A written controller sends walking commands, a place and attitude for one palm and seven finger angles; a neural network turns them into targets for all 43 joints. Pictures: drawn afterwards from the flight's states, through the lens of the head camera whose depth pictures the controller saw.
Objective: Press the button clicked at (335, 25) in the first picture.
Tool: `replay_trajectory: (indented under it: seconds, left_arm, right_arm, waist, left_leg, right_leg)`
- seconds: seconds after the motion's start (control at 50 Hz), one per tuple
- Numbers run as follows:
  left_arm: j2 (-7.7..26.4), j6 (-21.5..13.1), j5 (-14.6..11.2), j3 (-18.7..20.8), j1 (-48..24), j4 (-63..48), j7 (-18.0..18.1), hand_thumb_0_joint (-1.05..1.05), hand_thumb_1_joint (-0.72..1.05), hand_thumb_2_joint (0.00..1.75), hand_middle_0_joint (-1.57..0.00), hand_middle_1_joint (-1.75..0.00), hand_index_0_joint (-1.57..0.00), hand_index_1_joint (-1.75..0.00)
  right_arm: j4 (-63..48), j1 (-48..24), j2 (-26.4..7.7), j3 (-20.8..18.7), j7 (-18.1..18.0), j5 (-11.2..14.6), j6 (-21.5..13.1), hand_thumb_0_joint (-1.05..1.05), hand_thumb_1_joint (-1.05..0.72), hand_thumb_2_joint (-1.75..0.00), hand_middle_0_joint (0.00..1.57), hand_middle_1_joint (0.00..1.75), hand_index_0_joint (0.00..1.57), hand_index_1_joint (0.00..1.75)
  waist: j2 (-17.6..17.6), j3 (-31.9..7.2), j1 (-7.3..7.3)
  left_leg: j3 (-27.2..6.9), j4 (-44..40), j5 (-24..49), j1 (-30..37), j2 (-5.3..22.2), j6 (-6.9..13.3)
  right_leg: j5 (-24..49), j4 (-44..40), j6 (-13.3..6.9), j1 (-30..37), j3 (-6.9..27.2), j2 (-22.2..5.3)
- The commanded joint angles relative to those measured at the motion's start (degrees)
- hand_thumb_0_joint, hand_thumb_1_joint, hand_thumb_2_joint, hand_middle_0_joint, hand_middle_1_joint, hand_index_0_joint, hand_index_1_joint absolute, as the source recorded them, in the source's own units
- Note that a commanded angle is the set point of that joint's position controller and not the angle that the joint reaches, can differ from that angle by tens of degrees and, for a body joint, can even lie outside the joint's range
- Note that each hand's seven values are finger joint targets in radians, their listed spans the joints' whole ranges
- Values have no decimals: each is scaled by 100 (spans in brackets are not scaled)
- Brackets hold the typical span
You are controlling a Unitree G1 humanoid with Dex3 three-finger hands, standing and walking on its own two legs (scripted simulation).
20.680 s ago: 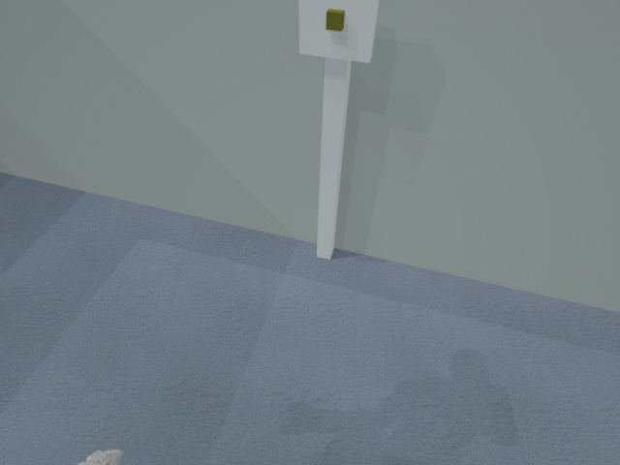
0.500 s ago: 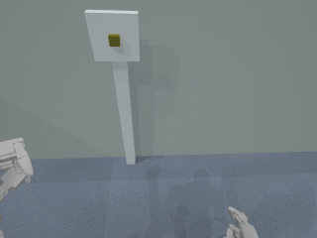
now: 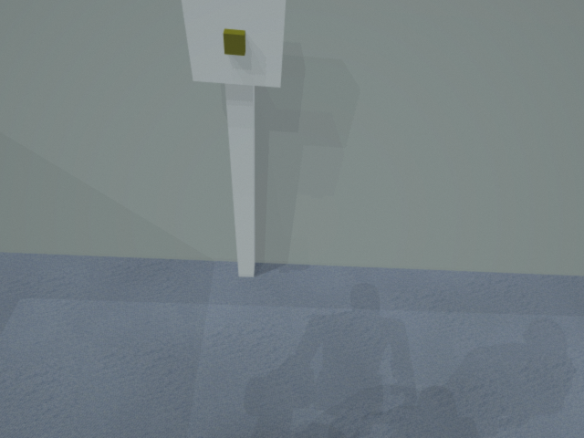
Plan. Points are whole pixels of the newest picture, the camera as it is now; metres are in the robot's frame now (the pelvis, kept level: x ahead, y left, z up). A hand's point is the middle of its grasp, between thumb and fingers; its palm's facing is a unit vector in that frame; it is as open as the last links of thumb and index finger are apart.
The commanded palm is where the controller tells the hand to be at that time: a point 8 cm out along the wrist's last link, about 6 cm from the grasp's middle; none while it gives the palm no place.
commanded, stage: let the arm hang, fingers relaxed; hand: left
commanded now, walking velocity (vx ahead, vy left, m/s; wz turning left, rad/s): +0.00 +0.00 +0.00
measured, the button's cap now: (234, 41) +0.74 +0.16 +0.17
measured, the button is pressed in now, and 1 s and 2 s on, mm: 0 0 0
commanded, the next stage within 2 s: stand and wait in 0.74 s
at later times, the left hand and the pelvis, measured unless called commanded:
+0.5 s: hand out of the picture -0.04 +0.18 -0.17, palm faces +0.01 -0.98 -0.21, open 7.2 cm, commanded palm none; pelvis -0.02 +0.01 +0.01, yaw -1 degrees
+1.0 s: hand out of the picture -0.01 +0.18 -0.17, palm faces +0.01 -0.98 -0.22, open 7.4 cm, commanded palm none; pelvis -0.01 -0.01 +0.01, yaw -1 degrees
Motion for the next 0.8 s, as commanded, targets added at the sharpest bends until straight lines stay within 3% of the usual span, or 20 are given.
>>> replay_trajectory:
  seconds: [0.0, 0.04, 0.18, 0.22, 0.32, 0.44, 0.52, 0.7, 0.78]
  left_arm:
    - [639, -272, -27, 71, 180, 159, -73, 0, 90, 90, -60, -74, -60, -74]
    - [556, -267, -36, 15, 172, 417, -76, 0, 90, 90, -53, -66, -53, -66]
    - [427, -249, -32, -44, 393, 904, -43, 0, 90, 90, -27, -38, -27, -38]
    - [398, -244, -30, -39, 438, 966, -28, 0, 90, 90, -20, -30, -20, -30]
    - [320, -232, -10, -14, 491, 1009, -5, 0, 90, 90, -20, -30, -20, -30]
    - [272, -263, -12, 29, 469, 956, 9, 0, 90, 90, -20, -30, -20, -30]
    - [219, -258, -13, 40, 409, 932, 14, 0, 90, 90, -20, -30, -20, -30]
    - [300, -308, -27, 91, 239, 873, 11, 0, 90, 90, -20, -30, -20, -30]
    - [311, -320, -37, 93, 170, 901, 1, 0, 90, 90, -20, -30, -20, -30]
  right_arm:
    - [-9, 114, -629, -183, -96, 53, -124, 0, -90, -90, 20, 30, 20, 30]
    - [185, 230, -606, -186, -100, 63, -109, 0, -90, -90, 20, 30, 20, 30]
    - [601, 487, -529, -207, -98, 58, -67, 0, -90, -90, 20, 30, 20, 30]
    - [659, 574, -462, -214, -93, 49, -56, 0, -90, -90, 20, 30, 20, 30]
    - [757, 655, -365, -235, -87, 33, -45, 0, -90, -90, 20, 30, 20, 30]
    - [799, 766, -233, -231, -85, 24, -68, 0, -90, -90, 20, 30, 20, 30]
    - [817, 809, -147, -230, -88, 17, -59, 0, -90, -90, 20, 30, 20, 30]
    - [786, 837, -218, -249, -108, 32, -96, 0, -90, -90, 20, 30, 20, 30]
    - [794, 715, -290, -254, -124, 36, -122, 0, -90, -90, 20, 30, 20, 30]
  waist:
    - [1052, -624, 8]
    - [745, -379, -21]
    - [260, 131, -22]
    - [269, 113, -39]
    - [258, 333, -19]
    - [195, 357, -20]
    - [341, 407, -34]
    - [336, 160, -51]
    - [507, 111, -42]
  left_leg:
    - [-567, -712, 1258, 561, 657, 140]
    - [-614, -885, 932, 522, 683, 146]
    - [-645, -1241, -59, 371, 660, 161]
    - [-647, -1278, -223, 358, 648, 164]
    - [-643, -1357, -563, 167, 626, 164]
    - [-504, -1211, -258, 120, 555, 141]
    - [-489, -1162, -268, 90, 542, 122]
    - [-449, -991, 255, 250, 572, 94]
    - [-492, -1044, 424, 347, 620, 96]
  right_leg:
    - [1083, -732, -214, 239, 590, -608]
    - [844, -838, -205, 129, 543, -606]
    - [86, -1007, -207, -187, 541, -574]
    - [-38, -985, -214, -222, 545, -564]
    - [-293, -961, -200, -398, 561, -543]
    - [-273, -991, -228, -437, 642, -586]
    - [-351, -1002, -234, -509, 643, -582]
    - [-37, -1031, -278, -313, 665, -614]
    - [234, -1003, -257, -229, 647, -604]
